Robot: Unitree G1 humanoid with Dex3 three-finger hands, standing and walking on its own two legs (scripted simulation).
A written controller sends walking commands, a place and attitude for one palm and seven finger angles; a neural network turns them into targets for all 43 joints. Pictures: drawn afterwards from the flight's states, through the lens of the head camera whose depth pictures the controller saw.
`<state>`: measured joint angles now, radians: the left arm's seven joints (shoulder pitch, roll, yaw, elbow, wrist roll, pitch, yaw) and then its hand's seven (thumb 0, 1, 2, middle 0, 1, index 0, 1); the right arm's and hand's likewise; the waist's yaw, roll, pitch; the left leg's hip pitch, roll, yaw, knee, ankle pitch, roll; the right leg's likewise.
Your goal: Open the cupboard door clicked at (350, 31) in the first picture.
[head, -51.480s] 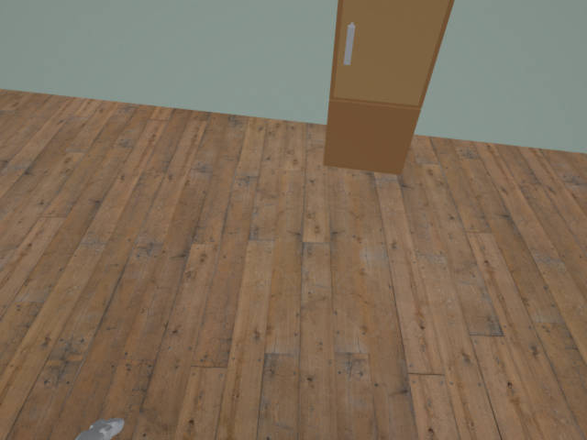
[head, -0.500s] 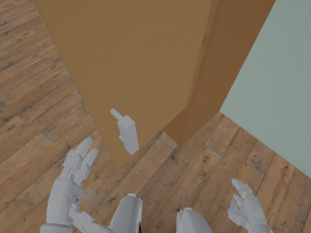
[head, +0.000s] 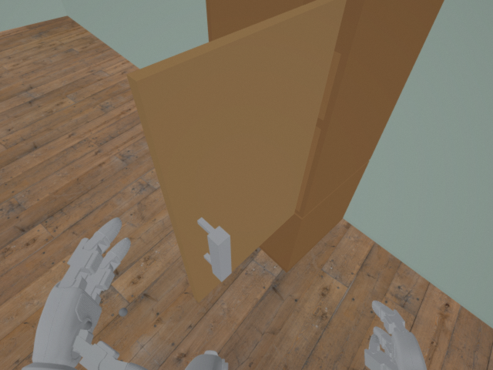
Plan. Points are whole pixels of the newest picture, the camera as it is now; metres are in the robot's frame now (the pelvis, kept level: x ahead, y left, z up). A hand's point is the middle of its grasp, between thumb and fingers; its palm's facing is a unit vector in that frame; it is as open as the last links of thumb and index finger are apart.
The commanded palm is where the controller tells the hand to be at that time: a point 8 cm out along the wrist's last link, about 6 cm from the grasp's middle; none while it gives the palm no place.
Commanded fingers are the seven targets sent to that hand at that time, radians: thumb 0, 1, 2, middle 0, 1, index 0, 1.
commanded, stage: draw the hand back to the body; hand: left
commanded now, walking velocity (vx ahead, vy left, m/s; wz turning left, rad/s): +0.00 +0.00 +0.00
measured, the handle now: (212, 248) +0.34 +0.09 -0.02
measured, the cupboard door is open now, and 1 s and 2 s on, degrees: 93 93 93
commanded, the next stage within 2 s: step back with the hand held close in 1.06 s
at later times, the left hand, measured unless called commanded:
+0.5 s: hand (35, 243) +0.22 +0.25 +0.19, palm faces +0.34 -0.85 -0.41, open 11.3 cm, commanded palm +0.17 +0.30 +0.21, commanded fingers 0.00 0.62 0.78 -0.19 -0.30 -0.19 -0.30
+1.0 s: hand (13, 216) +0.23 +0.26 +0.23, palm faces +0.40 -0.83 -0.39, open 7.5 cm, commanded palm +0.18 +0.30 +0.25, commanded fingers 0.00 0.90 0.90 -0.20 -0.30 -0.20 -0.30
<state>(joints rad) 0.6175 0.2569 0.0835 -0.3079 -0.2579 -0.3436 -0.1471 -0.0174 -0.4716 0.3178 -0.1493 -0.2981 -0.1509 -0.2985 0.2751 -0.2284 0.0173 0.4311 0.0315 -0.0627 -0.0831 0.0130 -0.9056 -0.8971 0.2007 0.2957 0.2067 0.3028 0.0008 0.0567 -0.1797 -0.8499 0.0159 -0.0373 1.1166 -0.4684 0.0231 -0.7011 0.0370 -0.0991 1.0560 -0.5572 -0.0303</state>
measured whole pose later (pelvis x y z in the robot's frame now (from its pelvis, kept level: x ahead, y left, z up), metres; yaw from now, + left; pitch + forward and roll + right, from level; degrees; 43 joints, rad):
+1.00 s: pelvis +0.03 +0.01 +0.08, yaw -2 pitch -3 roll -1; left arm 0.49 0.35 0.31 -0.41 -0.07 -0.05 0.11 0.01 0.87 0.90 -0.21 -0.30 -0.21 -0.30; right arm 0.22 -0.23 0.03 0.61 0.01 -0.09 -0.09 0.01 -0.91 -0.90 0.20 0.30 0.21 0.30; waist 0.06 0.05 -0.01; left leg -0.19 -0.01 0.04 0.49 -0.25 0.03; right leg -0.07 0.02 -0.02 0.42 -0.30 -0.01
